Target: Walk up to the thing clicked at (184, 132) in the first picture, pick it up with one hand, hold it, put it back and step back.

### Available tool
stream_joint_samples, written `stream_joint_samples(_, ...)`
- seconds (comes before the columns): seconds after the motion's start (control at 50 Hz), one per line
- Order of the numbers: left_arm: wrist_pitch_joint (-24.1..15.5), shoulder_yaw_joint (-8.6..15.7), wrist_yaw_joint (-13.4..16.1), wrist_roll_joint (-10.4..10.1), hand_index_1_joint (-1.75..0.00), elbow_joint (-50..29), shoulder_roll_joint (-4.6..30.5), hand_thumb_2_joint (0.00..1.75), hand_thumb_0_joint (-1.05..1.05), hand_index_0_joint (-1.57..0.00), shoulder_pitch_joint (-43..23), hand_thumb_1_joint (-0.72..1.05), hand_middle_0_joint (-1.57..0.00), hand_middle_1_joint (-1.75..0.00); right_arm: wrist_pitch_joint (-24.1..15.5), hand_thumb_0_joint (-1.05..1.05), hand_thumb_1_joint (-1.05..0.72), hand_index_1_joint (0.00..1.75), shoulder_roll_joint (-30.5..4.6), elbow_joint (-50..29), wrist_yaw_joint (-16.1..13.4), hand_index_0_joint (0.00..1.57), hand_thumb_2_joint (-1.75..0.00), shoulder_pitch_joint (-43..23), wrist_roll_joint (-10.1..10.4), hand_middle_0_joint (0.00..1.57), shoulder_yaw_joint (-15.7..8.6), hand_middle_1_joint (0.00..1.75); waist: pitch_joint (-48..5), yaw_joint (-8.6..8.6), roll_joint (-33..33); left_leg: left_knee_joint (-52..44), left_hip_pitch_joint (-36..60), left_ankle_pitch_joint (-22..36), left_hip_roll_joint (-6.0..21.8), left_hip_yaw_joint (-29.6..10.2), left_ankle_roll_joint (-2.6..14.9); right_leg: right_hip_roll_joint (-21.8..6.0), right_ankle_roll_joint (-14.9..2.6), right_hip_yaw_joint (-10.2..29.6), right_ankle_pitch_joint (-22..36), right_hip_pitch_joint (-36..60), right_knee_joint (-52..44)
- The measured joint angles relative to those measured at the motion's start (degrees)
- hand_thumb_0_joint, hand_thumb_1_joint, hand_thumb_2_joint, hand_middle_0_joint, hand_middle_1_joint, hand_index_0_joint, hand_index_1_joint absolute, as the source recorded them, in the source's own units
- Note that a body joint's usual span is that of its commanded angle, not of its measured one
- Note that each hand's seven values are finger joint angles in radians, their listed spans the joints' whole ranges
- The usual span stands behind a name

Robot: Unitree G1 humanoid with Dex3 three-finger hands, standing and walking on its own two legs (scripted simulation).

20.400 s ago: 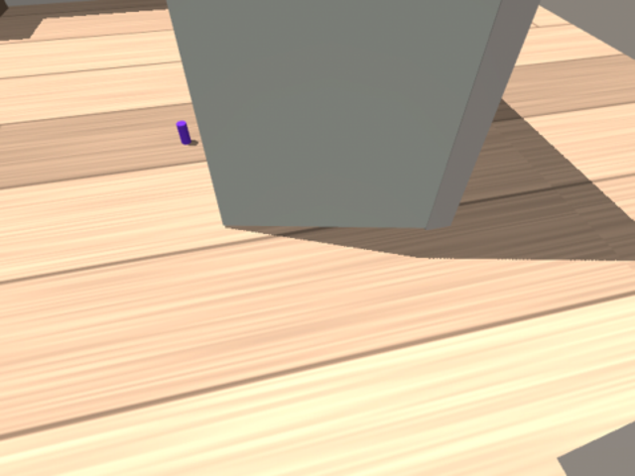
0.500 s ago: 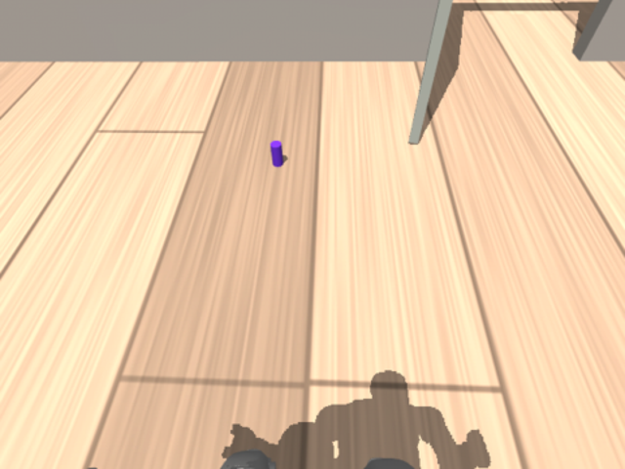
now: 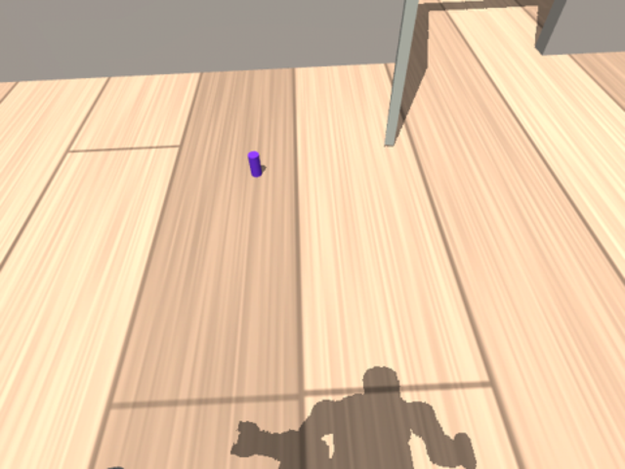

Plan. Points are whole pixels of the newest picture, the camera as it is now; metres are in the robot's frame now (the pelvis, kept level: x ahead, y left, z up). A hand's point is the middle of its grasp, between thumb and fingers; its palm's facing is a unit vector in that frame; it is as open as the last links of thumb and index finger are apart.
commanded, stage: walk up
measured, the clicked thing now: (255, 164) +1.46 +0.29 -0.71
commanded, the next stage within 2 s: stand in 0.48 s
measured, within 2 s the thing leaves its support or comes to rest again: neither
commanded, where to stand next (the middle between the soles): +0.07 +0.02 m, yaw +2 degrees
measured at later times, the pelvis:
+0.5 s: pelvis +0.00 +0.01 +0.01, yaw -2 degrees
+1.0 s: pelvis -0.01 +0.01 +0.02, yaw +1 degrees
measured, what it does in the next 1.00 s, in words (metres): stands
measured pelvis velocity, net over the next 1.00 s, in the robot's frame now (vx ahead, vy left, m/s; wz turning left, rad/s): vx -0.01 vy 0.01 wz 0.01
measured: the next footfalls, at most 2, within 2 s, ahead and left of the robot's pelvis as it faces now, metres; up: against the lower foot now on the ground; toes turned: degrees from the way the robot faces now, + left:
none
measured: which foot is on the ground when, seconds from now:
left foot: down 0.00-1.00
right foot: down 0.00-1.00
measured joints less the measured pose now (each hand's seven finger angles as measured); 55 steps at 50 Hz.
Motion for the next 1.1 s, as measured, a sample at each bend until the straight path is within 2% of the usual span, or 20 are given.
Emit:
stream_joint_samples(0.18,0.29,-0.35,0.76,-0.53,-0.3,1.9,0.27,0.89,0.01,-0.2,-4.12,0.9,-0.21,-0.3,0.34,0.0,-0.9,0.3,0.92,2.18,-0.31,0.2,-0.9,-4.5,0.22,0.2,-0.42,0.3,0.22,-0.04,-1.18,-3.29,3.33,0.88,-0.22,1.19,0.28,-0.15,0.38,1.09,0.92,2.66,-2.67)
stream_joint_samples(0.36,0.65,-0.61,0.59,0.05,-0.3,3.4,-0.32,0.89,0.0,-0.2,-5.08,0.9,-0.21,-0.3,0.94,0.0,-0.9,0.3,1.36,3.25,0.04,0.2,-0.9,-6.84,0.03,0.2,-0.78,0.3,0.05,-0.03,-1.05,-5.81,5.35,2.01,0.04,2.35,0.51,0.12,0.74,2.18,2.86,4.53,-5.89)
stream_joint_samples(0.48,0.9,-0.48,0.4,0.35,-0.3,4.16,-0.37,0.89,0.01,-0.2,-4.44,0.9,-0.21,-0.3,1.1,0.0,-0.9,0.3,1.62,3.74,0.27,0.2,-0.9,-6.55,-0.13,0.2,-0.93,0.3,0.67,0.08,-1.03,-7.56,5.98,3.0,-0.02,2.97,0.65,0.08,0.95,2.77,4.13,5.02,-7.78)
stream_joint_samples(0.54,1.21,-0.29,0.14,0.25,-0.3,4.91,-0.51,0.89,0.01,-0.2,-4.62,0.9,-0.21,-0.3,1.01,0.0,-0.9,0.3,1.77,4.29,0.0,0.2,-0.9,-5.75,-0.27,0.2,-0.83,0.3,1.02,-0.45,-0.96,-9.14,6.5,4.1,-0.44,2.11,0.68,-0.44,1.1,1.92,4.96,6.04,-9.58)
stream_joint_samples(0.66,1.52,-0.17,0.0,0.22,-0.3,5.31,-0.51,0.89,0.01,-0.2,-4.33,0.9,-0.21,-0.3,1.33,0.0,-0.9,0.3,2.12,5.36,-0.28,0.2,-0.9,-5.15,-0.34,0.2,-0.83,0.3,0.98,-0.42,-0.95,-11.47,7.25,5.8,-0.82,1.22,0.7,-0.91,1.17,1.02,6.49,7.36,-12.29)
stream_joint_samples(1.1,1.24,-0.29,-0.33,0.5,-0.3,5.69,-0.68,0.89,0.01,-0.2,-1.45,0.9,-0.21,-0.3,0.88,0.0,-0.9,0.3,2.27,5.46,0.1,0.2,-0.9,-4.02,-0.7,0.2,-0.89,0.3,-0.57,0.34,-0.97,-13.23,6.74,7.57,-1.44,-0.41,1.0,-1.7,1.48,-0.59,8.38,8.25,-15.53)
